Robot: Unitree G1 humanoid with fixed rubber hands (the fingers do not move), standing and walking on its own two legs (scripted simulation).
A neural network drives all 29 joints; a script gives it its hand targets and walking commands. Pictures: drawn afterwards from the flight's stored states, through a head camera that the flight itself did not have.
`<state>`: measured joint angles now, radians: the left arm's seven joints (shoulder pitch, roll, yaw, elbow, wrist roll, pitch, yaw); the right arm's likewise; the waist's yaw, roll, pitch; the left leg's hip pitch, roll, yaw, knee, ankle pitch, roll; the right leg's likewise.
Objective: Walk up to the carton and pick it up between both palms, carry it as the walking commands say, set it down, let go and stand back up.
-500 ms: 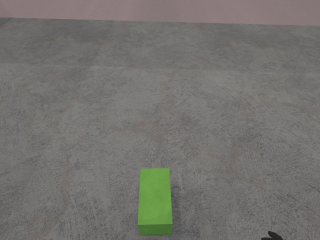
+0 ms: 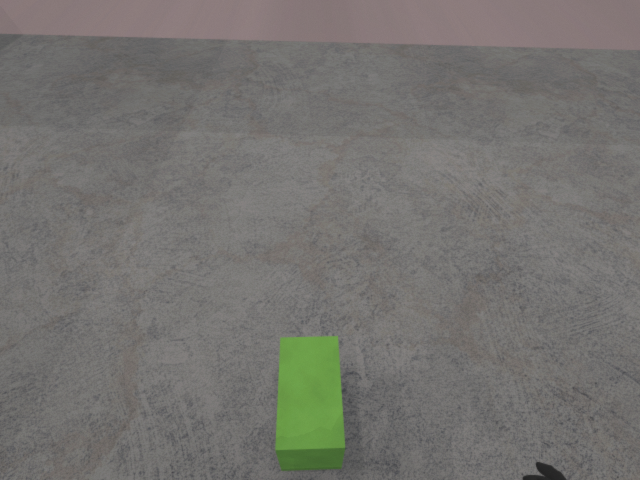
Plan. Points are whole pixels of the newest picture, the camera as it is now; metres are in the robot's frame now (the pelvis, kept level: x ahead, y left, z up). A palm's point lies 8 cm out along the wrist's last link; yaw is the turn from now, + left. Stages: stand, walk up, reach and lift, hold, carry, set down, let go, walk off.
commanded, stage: walk up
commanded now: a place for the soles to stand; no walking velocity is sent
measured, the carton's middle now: (310, 402) +0.46 +0.03 -0.65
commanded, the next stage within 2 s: none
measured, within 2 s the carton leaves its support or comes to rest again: neither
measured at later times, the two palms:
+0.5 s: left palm out of the picture +0.08 +0.33 -0.09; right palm out of the picture +0.11 -0.31 -0.10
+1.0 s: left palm out of the picture +0.09 +0.33 -0.09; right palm out of the picture +0.11 -0.31 -0.10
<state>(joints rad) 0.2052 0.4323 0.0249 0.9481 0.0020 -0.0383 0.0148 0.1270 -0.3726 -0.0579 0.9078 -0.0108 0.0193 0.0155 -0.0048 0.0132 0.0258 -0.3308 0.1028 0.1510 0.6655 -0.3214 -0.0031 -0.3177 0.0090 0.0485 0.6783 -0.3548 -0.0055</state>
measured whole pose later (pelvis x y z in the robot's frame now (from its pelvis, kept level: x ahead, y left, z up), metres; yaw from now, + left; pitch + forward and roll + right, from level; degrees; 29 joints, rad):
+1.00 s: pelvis +0.00 +0.00 +0.00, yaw -1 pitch +0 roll +0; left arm 0.20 0.43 0.02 0.94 0.00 -0.04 0.01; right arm 0.13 -0.37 -0.06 0.91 -0.01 0.02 0.02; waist 0.00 0.01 0.03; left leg -0.33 0.11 0.16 0.67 -0.33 0.00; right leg -0.32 0.02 0.06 0.67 -0.35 0.00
